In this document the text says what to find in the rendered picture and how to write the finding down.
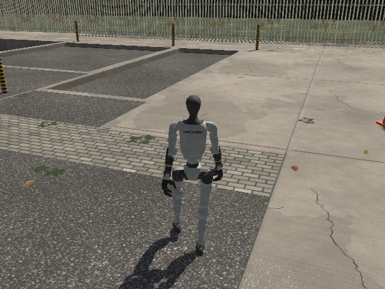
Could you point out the left robot forearm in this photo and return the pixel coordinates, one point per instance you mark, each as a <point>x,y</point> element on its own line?
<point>168,166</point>

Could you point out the right robot forearm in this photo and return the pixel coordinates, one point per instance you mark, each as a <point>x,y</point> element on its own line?
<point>218,160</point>

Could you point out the robot right hand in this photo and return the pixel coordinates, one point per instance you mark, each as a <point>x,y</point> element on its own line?
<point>217,172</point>

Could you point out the left robot upper arm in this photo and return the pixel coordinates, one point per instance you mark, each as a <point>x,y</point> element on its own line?
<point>172,138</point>

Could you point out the robot left hand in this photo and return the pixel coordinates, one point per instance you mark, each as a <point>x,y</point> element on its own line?
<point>165,188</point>

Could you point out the humanoid robot head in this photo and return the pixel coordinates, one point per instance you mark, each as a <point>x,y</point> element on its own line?
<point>193,104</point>

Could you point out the right robot upper arm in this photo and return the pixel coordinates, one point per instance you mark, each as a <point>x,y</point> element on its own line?
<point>212,128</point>

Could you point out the left robot thigh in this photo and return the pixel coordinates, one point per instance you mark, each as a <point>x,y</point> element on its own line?
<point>177,177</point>

